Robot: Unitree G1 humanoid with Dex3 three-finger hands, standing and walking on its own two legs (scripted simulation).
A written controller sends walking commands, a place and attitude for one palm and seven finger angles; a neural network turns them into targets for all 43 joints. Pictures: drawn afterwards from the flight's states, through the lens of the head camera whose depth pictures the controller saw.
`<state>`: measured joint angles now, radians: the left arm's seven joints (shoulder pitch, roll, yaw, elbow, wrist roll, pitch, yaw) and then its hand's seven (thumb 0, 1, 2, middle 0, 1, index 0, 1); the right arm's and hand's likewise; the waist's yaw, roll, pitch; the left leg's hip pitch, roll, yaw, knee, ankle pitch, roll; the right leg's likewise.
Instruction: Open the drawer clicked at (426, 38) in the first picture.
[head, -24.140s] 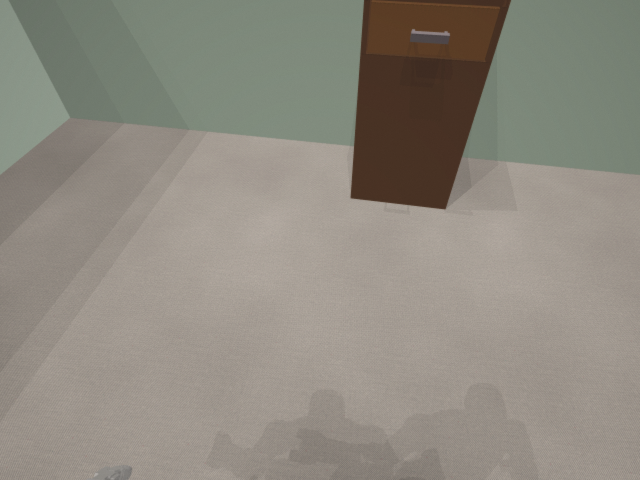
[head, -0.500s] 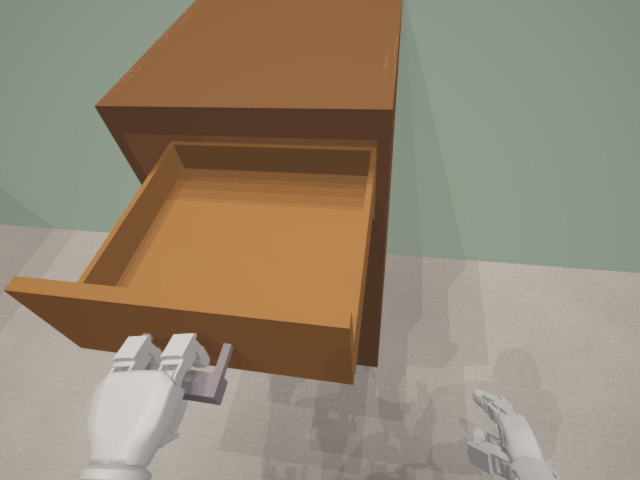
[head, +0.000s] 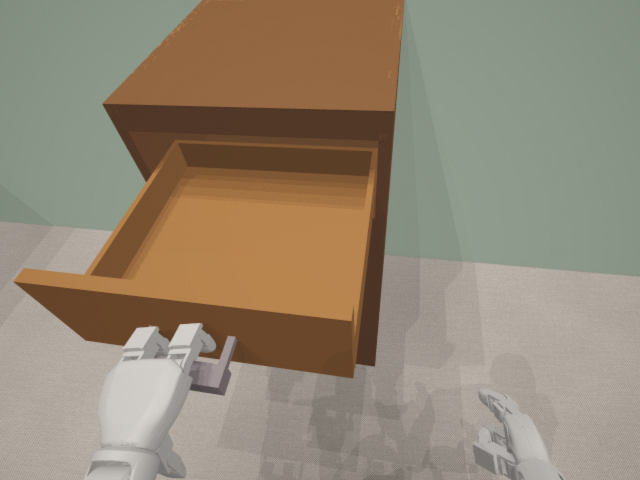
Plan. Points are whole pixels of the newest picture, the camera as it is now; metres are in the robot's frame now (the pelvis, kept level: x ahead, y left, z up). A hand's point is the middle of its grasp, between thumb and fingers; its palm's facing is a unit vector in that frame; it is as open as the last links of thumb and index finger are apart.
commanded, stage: lift the hand off the handle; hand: left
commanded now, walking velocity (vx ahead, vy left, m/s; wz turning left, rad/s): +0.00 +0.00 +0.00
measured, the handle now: (183, 355) +0.24 +0.21 +0.04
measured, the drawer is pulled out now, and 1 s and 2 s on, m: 0.30 0.29 0.29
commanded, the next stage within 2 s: draw the hand back to the body in 1.46 s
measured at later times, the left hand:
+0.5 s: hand (169, 380) +0.21 +0.20 +0.05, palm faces +0.05 -0.14 -0.99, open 13.3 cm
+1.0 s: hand (134, 344) +0.21 +0.21 +0.13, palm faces +0.16 -0.16 -0.97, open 13.5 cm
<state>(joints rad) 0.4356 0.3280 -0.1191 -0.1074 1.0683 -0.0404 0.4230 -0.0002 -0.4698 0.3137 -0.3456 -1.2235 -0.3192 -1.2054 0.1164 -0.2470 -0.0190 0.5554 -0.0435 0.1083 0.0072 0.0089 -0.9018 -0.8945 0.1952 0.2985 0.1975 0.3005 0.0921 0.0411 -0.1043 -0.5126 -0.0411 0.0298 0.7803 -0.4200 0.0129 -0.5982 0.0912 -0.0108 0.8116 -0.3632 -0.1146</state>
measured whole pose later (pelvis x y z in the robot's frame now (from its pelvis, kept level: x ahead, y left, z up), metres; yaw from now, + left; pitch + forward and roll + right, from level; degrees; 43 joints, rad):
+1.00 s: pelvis +0.02 +0.03 +0.02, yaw -1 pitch +2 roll +0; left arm 0.48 0.41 -0.15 -0.51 0.94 0.13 0.19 0.00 -0.49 0.30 -0.35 -1.21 -0.38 -1.23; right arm 0.11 -0.26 0.03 0.51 0.00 0.16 0.05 0.01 -0.90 -0.89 0.19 0.30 0.20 0.30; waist 0.13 0.11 -0.08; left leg -0.26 -0.04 0.04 0.60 -0.38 0.04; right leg -0.34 0.10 0.02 0.62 -0.31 -0.08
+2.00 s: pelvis +0.01 +0.03 +0.03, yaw -1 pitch -1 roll +0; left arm 0.41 0.54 0.01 -0.59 0.81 0.16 0.00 0.00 -0.49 0.30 -0.32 -1.20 -0.32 -1.20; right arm 0.10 -0.29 0.07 0.50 0.04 0.20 0.02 0.01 -0.90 -0.89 0.19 0.30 0.20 0.30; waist 0.10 0.13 -0.02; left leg -0.17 -0.04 0.03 0.50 -0.32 0.05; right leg -0.23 0.09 0.01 0.50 -0.25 -0.07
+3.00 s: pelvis +0.02 +0.03 +0.04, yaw +3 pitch -2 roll +0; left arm 0.54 0.34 0.31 -0.51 -0.10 -0.12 0.12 0.01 0.66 0.80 -0.23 -0.44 -0.22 -0.45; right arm 0.17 -0.22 0.02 0.62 0.03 -0.11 -0.07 0.01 -0.90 -0.89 0.20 0.30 0.20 0.30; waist 0.06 0.07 -0.01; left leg -0.11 -0.05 -0.03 0.47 -0.31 0.04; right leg -0.15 0.08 -0.04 0.44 -0.25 -0.07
